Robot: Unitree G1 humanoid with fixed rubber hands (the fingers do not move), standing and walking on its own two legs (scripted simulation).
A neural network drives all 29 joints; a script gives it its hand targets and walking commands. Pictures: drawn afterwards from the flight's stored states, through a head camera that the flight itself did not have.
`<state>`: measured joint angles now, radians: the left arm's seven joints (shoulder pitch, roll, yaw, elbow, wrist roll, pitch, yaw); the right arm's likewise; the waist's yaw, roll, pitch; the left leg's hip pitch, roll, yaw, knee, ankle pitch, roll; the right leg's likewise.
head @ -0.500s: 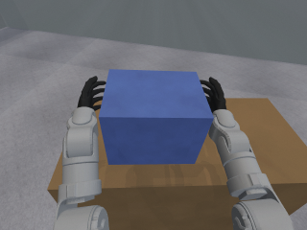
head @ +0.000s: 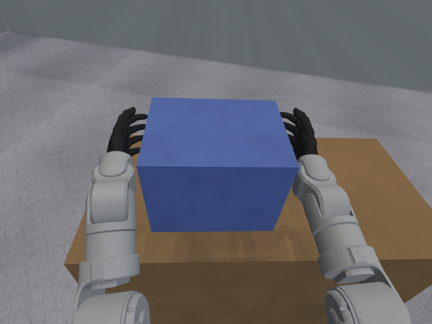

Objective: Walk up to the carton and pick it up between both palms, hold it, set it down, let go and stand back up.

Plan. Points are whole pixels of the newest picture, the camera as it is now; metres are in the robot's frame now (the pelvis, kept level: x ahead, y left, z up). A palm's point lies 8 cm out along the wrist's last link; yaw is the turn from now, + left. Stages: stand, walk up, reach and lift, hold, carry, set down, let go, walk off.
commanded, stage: hold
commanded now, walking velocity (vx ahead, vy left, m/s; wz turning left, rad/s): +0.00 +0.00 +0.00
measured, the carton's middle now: (214, 165) +0.37 +0.01 +0.14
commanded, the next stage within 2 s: none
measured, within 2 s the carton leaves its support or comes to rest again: neither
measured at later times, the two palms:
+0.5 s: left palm (122, 150) +0.37 +0.16 +0.18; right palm (306, 151) +0.36 -0.16 +0.18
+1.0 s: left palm (124, 151) +0.36 +0.16 +0.18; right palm (307, 154) +0.36 -0.16 +0.17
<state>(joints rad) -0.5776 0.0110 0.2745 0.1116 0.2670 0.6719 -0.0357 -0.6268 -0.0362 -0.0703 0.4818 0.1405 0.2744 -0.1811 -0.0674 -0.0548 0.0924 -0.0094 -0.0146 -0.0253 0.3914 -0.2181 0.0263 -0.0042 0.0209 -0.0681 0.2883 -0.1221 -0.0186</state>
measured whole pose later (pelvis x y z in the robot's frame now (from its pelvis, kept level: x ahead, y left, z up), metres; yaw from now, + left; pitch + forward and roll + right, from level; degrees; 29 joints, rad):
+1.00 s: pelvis +0.00 +0.00 +0.00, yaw +0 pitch -9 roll -1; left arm -0.59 -0.01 0.28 0.12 0.28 0.68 -0.03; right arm -0.64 -0.05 -0.08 0.51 0.14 0.26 -0.16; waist -0.07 -0.05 0.09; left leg -0.01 -0.02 -0.01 0.38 -0.21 0.03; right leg -0.01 0.02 -0.06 0.29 -0.12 -0.02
